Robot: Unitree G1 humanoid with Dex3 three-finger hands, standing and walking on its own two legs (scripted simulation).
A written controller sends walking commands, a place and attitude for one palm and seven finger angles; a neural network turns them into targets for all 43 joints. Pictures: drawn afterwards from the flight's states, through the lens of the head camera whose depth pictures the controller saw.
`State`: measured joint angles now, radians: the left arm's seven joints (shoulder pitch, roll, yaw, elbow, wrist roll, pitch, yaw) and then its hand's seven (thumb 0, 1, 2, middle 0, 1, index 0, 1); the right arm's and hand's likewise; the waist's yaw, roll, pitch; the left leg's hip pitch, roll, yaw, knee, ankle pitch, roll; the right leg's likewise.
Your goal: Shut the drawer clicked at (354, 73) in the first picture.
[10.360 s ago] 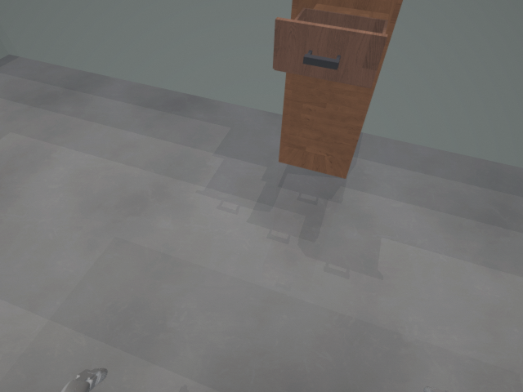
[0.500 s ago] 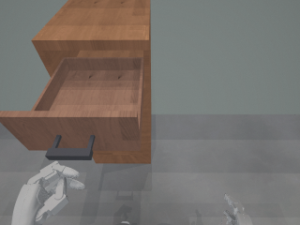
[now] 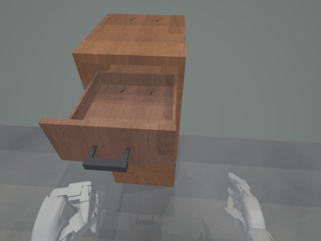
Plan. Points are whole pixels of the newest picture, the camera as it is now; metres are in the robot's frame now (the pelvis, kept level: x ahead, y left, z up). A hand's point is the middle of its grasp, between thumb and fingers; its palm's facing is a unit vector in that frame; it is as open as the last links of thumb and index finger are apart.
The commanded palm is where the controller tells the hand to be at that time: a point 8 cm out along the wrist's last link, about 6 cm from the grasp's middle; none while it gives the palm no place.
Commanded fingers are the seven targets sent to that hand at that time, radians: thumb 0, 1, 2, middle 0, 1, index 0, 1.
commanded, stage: raise the hand and make a fist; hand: left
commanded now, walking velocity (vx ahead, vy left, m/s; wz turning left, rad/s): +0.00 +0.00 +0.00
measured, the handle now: (108, 157) +0.31 +0.18 +0.06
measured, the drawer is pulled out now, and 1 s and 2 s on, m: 0.30 0.30 0.30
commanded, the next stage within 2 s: bring the fist close to the handle in 0.58 s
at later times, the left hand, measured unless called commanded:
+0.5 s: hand (95, 208) +0.14 +0.13 +0.15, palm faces +0.04 -0.99 -0.11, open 3.2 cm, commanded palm +0.09 +0.19 +0.16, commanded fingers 0.00 0.90 0.90 -1.40 -1.60 -1.40 -1.60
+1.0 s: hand (97, 206) +0.16 +0.14 +0.12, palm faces +0.06 -0.99 -0.08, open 3.2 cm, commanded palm +0.12 +0.20 +0.13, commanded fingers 0.00 0.90 0.90 -1.40 -1.60 -1.40 -1.60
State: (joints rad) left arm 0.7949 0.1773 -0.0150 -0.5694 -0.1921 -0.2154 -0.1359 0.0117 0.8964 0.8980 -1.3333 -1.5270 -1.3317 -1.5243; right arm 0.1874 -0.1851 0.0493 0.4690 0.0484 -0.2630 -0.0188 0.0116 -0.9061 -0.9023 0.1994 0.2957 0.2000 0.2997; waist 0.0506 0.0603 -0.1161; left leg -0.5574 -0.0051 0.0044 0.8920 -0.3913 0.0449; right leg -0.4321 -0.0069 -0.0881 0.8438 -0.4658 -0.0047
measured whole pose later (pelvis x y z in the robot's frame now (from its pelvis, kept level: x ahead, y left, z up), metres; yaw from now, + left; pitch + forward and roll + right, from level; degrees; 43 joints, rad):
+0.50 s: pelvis +0.01 -0.02 +0.01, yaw -1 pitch +1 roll -1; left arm 0.85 0.23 0.07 -0.65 -0.22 -0.09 -0.12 0.01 0.89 0.90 -1.40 -1.60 -1.40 -1.60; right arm 0.27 -0.22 0.03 0.53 0.06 -0.30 -0.04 0.01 -0.91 -0.90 0.20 0.30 0.20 0.30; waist 0.04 0.06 -0.11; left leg -0.44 0.01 0.01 0.79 -0.37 0.02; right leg -0.33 0.01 -0.08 0.75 -0.45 -0.03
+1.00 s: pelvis +0.02 -0.04 +0.02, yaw +1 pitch +2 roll -1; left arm 0.70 0.22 0.16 -0.35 -0.29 -0.21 -0.27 0.01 0.90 0.90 -1.40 -1.60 -1.40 -1.60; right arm 0.22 -0.23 0.02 0.60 0.06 -0.36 -0.07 0.01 -0.91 -0.90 0.20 0.30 0.20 0.30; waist 0.05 0.06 -0.09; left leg -0.44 0.03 -0.03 0.76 -0.35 -0.02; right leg -0.32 0.03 -0.11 0.72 -0.44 -0.06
